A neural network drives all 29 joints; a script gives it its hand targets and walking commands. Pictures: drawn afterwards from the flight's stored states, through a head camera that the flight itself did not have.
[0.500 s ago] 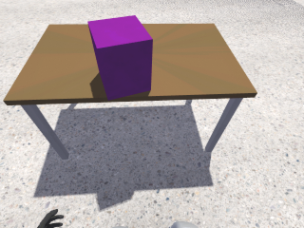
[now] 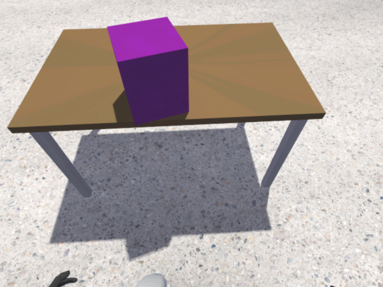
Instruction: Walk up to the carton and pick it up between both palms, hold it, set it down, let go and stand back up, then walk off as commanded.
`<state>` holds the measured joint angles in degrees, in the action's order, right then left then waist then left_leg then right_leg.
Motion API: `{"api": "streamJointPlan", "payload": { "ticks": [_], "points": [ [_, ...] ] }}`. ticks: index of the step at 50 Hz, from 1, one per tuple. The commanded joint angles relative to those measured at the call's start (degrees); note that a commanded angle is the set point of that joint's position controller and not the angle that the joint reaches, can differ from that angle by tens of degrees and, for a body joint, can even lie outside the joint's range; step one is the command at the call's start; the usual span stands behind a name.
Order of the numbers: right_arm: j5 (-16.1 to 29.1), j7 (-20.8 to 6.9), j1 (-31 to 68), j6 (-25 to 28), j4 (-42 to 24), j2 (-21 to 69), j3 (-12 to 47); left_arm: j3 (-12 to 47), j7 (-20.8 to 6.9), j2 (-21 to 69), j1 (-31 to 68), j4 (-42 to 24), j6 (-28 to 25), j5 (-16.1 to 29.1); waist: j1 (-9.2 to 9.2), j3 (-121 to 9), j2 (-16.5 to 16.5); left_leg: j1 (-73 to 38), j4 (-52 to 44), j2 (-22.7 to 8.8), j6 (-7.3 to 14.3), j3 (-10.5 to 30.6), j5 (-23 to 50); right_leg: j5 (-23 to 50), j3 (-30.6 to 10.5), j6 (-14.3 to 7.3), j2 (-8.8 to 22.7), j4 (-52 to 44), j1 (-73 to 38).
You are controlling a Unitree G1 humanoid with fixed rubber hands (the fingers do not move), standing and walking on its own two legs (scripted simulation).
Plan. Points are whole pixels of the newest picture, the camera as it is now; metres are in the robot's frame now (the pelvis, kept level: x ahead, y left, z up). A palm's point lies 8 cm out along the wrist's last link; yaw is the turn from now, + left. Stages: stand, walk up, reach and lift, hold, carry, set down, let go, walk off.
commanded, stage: walk up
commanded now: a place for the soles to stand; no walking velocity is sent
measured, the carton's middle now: (150, 72) +0.76 +0.14 +0.00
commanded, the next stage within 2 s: none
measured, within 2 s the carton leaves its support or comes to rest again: neither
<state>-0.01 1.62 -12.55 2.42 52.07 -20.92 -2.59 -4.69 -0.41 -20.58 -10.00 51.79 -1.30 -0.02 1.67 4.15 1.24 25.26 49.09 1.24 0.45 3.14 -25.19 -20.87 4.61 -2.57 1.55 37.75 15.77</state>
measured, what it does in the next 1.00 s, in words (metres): steps on the spot: left foot, then right foot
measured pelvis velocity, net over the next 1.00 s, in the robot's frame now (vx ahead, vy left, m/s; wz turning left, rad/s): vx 0.03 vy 0.03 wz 0.03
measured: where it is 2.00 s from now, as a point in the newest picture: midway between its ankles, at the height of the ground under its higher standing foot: outside the picture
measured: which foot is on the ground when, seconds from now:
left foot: up 0.00-0.14, down 0.16-0.48, up 0.50-0.84, down 0.86-1.00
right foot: down 0.00-0.18, up 0.20-0.44, down 0.46-0.88, up 0.90-1.00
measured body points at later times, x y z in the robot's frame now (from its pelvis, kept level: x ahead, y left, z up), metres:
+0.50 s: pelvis +0.00 +0.00 -0.01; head +0.03 +0.01 +0.44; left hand +0.11 +0.34 -0.11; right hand +0.07 -0.31 -0.12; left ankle +0.05 +0.15 -0.72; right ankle -0.01 -0.08 -0.73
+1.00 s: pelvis +0.03 +0.03 -0.01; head +0.03 +0.05 +0.44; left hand +0.13 +0.34 -0.14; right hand +0.09 -0.29 -0.11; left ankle +0.08 +0.13 -0.73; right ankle -0.01 -0.07 -0.70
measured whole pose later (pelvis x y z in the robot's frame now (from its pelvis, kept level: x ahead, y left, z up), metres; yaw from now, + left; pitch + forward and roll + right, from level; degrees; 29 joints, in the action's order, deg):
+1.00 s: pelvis +0.03 +0.03 -0.01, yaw +2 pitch -5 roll +0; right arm 0.0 1.7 -15.5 3.5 52.1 -20.6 -2.6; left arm -4.9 -0.2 -21.6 -9.5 52.1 2.0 0.0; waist 1.7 5.1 3.4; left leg 19.3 41.1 3.7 2.4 3.6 -17.4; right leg -34.2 4.9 -1.9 0.6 52.0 15.1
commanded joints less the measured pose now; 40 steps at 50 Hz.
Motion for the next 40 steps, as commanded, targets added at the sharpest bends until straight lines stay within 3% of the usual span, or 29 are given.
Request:
{"api": "streamJointPlan", "payload": {
  "ticks": [1,3,5,6,7,8,9,10,12,14,16,19,20,21,22,23,24,25,26,27,28,29,31,32,34,37,38,39,40],
  "points": [
    [-0.7,0.1,-3.4,1.1,-1.9,-11.6,-2.0,-3.6,0.8,-15.4,2.5,-5.6,-0.7,-1.5,-2.56,-5.9,8.4,0.6,-4.1,-1.0,0.4,-4.1,6.6,27.6,-7.1,-6.5,13.9,-9.0,-9.5],
    [-1.1,0.0,-2.9,1.6,-1.1,-11.3,-2.1,-3.5,0.6,-15.2,3.4,-5.5,-0.2,-1.4,-2.70,-4.9,5.6,-3.5,-10.1,-1.0,0.7,-5.2,8.5,16.9,-6.9,-6.5,13.2,-8.0,-4.8],
    [-1.5,0.2,-6.5,2.3,0.0,-11.8,-2.8,-3.0,0.2,-14.6,6.1,-6.1,0.5,-1.2,-0.14,-6.6,5.1,-10.5,-17.1,-0.2,1.9,-3.5,13.3,8.2,-4.7,-4.5,11.5,-2.6,-1.7],
    [-1.9,0.6,-7.4,2.6,0.0,-14.3,-3.4,-2.4,0.2,-12.7,4.7,-5.9,0.7,-0.8,0.18,-6.5,0.2,-12.3,-20.3,-1.9,3.0,3.0,14.5,1.3,-4.1,-2.3,8.2,1.6,1.6],
    [-2.8,0.9,-8.5,2.7,0.1,-17.2,-4.1,-2.2,0.1,-11.2,5.4,-6.2,1.1,-1.2,0.63,-5.9,-10.5,-14.6,-24.5,-9.9,6.7,19.1,10.8,-9.2,-1.3,0.0,2.7,11.2,8.4],
    [-3.3,1.0,-6.8,2.7,-1.5,-19.1,-3.6,-1.6,0.1,-9.8,3.5,-6.4,2.2,-0.6,-0.72,-4.3,-11.4,-12.0,-31.6,-16.2,12.0,36.0,-3.5,-19.0,-4.9,1.5,-1.5,14.5,13.2],
    [-2.6,1.1,-4.3,2.6,-2.2,-21.3,-4.4,-2.4,0.2,-13.1,3.7,-5.5,2.5,-1.1,-0.36,-2.2,-10.1,-8.9,-35.1,-18.5,15.0,39.7,-12.4,-19.0,-8.5,1.2,-0.6,17.8,14.2],
    [-2.7,1.1,-1.4,2.6,-2.9,-20.4,-4.1,-2.6,-0.1,-13.9,3.9,-4.6,2.5,-1.4,-1.14,1.7,-8.4,-5.1,-36.0,-17.5,14.3,38.9,-15.8,-16.1,-10.2,1.3,1.1,16.9,13.5],
    [-2.8,1.3,-1.2,2.8,-2.9,-18.3,-3.7,-2.9,-0.9,-13.6,4.9,-3.4,2.3,-1.2,-1.68,4.5,-7.1,-2.2,-35.3,-13.7,11.9,34.9,-13.0,-12.9,-9.5,1.4,1.1,15.6,10.9],
    [-2.7,1.2,-2.6,2.7,-2.6,-18.0,-3.8,-3.3,-1.1,-12.8,4.1,-3.3,2.7,-1.4,-1.71,5.3,-8.0,-0.9,-36.0,-12.8,10.4,32.7,-15.3,-10.7,-9.7,1.0,1.7,14.1,8.9],
    [-2.5,1.0,-2.5,2.7,-2.3,-18.1,-3.8,-3.2,-1.1,-13.8,2.6,-2.4,2.6,-1.6,-1.66,2.8,-7.8,-6.4,-33.3,-11.9,9.6,30.1,-8.3,-11.5,-7.9,1.1,1.2,10.5,8.9],
    [-2.4,1.0,-2.9,2.1,-2.1,-17.8,-3.6,-2.7,-0.7,-12.5,3.0,-2.5,1.7,-1.2,-1.78,-1.0,-8.3,-10.1,-28.2,-12.6,11.0,29.7,7.2,-12.9,-8.3,0.8,1.0,1.7,5.5],
    [-1.9,1.0,-1.0,1.8,-2.5,-17.3,-3.4,-2.7,-0.4,-11.9,0.4,-1.9,1.2,-1.0,-2.91,-3.5,-8.5,-10.4,-24.7,-12.2,10.1,26.1,14.5,-8.5,-6.7,0.5,1.1,-5.4,0.8],
    [-1.5,1.1,1.3,1.3,-3.4,-16.1,-2.6,-2.6,-0.1,-11.3,-1.5,-0.9,0.4,-1.6,-5.43,-4.2,-6.1,-6.1,-18.8,-9.9,8.8,22.3,22.3,-1.8,-7.4,0.0,1.4,-14.7,-6.6],
    [-0.5,1.1,1.1,1.4,-3.1,-12.5,-1.5,-3.2,0.5,-14.2,-3.7,-0.3,-0.5,-2.6,-6.29,-7.1,1.3,0.0,-7.4,-5.2,4.9,12.2,27.8,5.9,-14.5,-0.9,7.3,-19.5,-15.7],
    [0.2,1.2,-0.1,1.6,-3.6,-9.4,-0.3,-3.6,0.9,-17.1,-4.0,-0.6,-1.0,-2.1,-6.01,-6.5,9.5,8.7,0.5,1.6,0.9,4.2,15.4,20.1,-20.9,-1.4,15.5,-18.9,-21.5],
    [-0.2,1.6,1.0,1.2,-3.4,-11.3,-0.9,-3.5,1.0,-17.1,-2.3,-1.4,-0.7,-1.7,-5.68,-5.5,6.7,12.9,0.8,2.5,0.0,-0.2,-4.6,28.9,-21.6,-4.9,19.8,-16.1,-22.8],
    [-0.6,1.8,-0.2,1.0,-2.5,-14.0,-1.3,-3.7,0.9,-16.8,-0.9,-2.4,-0.7,-1.7,-4.64,-6.8,2.8,11.3,3.3,0.2,0.2,0.7,-6.3,29.1,-20.9,-6.5,20.1,-14.4,-21.0],
    [-0.6,1.5,-0.3,0.8,-2.1,-14.3,-1.8,-3.7,1.0,-16.4,-1.7,-2.6,-0.8,-1.9,-4.32,-5.5,1.5,10.1,4.0,0.2,0.6,0.4,-5.4,31.4,-17.9,-5.5,18.8,-13.7,-19.1],
    [-0.3,1.2,0.4,0.7,-2.5,-13.5,-1.6,-3.5,1.2,-15.4,-3.1,-2.8,-0.9,-2.1,-4.57,-3.4,3.4,12.1,2.9,0.2,1.2,0.5,-3.7,37.0,-14.0,-1.9,15.8,-12.2,-20.5],
    [-0.1,0.9,-0.2,0.8,-2.8,-12.8,-1.7,-3.7,1.6,-15.7,-4.6,-3.0,-0.8,-2.1,-4.57,-3.5,7.3,13.1,3.9,0.1,1.8,-0.3,-1.9,42.1,-11.4,-0.1,14.9,-9.9,-22.3],
    [0.0,0.9,-1.2,0.9,-2.8,-12.2,-1.4,-3.4,1.9,-14.7,-4.9,-3.1,-0.7,-1.8,-4.35,-4.3,8.0,13.7,5.4,0.7,1.4,0.4,-0.1,44.6,-10.8,0.3,13.7,-9.8,-23.8],
    [-0.2,1.0,-0.4,0.7,-2.9,-12.5,-1.5,-3.8,2.0,-15.1,-5.5,-3.6,-0.6,-1.6,-5.19,-4.4,7.0,12.4,3.6,0.1,1.4,-1.6,2.3,42.9,-9.9,-2.3,13.7,-8.7,-21.4],
    [-0.2,1.0,-1.3,0.5,-2.5,-12.0,-1.8,-3.8,1.9,-14.9,-5.3,-3.7,-0.6,-1.7,-4.73,-5.4,6.1,10.6,4.6,0.7,1.0,-1.5,3.6,42.1,-9.3,-1.3,13.3,-9.7,-19.8],
    [-0.4,0.8,-0.2,0.3,-2.4,-11.2,-1.6,-4.1,1.9,-15.2,-4.3,-4.4,-0.5,-1.9,-4.64,-4.0,6.0,9.5,2.4,0.2,1.1,-2.3,5.2,38.1,-8.9,-2.0,13.0,-10.0,-17.9],
    [-0.8,0.7,0.8,0.9,-2.6,-11.3,-1.6,-3.9,1.6,-14.3,-2.2,-6.2,-0.3,-2.0,-4.24,-3.7,6.9,6.1,-3.5,-0.9,0.8,-4.5,6.2,32.4,-8.8,-4.6,13.7,-9.2,-13.5],
    [-0.9,0.7,-0.7,1.2,-2.1,-10.8,-1.5,-4.1,1.2,-14.4,-0.2,-6.7,-0.1,-2.1,-3.37,-3.8,7.5,3.3,-6.2,-1.2,0.8,-5.4,6.2,29.3,-6.6,-6.2,13.7,-7.6,-12.0],
    [-1.0,0.6,-1.9,1.6,-1.6,-10.8,-1.8,-3.8,1.1,-13.9,0.2,-6.8,0.0,-1.7,-2.37,-3.7,3.8,-1.0,-9.6,-0.7,1.2,-5.5,10.2,25.6,-6.6,-5.9,13.0,-6.2,-8.0],
    [-0.9,0.6,-5.5,2.0,-0.8,-10.4,-2.0,-3.5,0.9,-14.0,2.9,-6.8,0.3,-1.6,-0.24,-4.4,5.9,-6.1,-14.2,-0.3,2.2,-5.0,15.1,20.8,-4.4,-4.6,11.5,-3.6,-5.3]
  ]
}}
